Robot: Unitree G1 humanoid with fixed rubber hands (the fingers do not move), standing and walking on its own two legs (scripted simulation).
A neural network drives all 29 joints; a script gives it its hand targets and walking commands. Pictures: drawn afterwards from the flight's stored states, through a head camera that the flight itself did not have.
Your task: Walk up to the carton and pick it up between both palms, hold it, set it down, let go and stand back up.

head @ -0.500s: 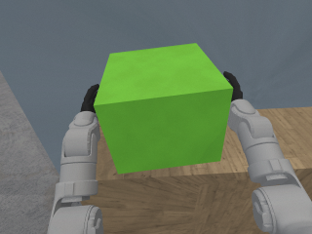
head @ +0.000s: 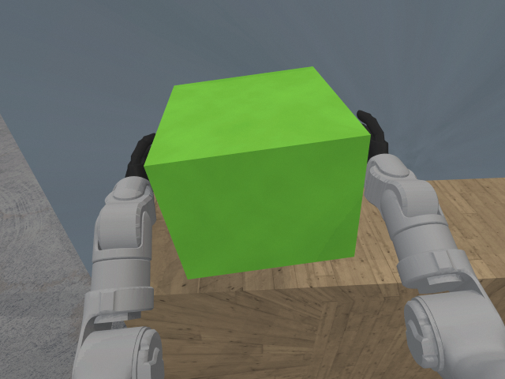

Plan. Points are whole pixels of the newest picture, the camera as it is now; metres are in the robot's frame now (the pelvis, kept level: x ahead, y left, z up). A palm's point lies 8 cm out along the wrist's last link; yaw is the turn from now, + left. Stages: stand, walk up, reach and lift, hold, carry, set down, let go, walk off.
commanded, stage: hold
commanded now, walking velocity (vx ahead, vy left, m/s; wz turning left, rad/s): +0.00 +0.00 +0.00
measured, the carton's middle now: (255, 163) +0.42 +0.00 +0.19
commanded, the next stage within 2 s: none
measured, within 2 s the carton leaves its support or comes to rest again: neither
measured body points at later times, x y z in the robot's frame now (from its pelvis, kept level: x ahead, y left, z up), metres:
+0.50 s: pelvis +0.00 +0.00 +0.00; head -0.07 +0.01 +0.45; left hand +0.37 +0.18 +0.21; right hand +0.38 -0.18 +0.22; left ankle +0.02 +0.12 -0.75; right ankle +0.01 -0.11 -0.75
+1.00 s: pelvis +0.00 +0.00 +0.00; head -0.07 +0.01 +0.44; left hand +0.37 +0.18 +0.21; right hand +0.38 -0.18 +0.22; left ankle +0.02 +0.12 -0.75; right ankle +0.01 -0.11 -0.75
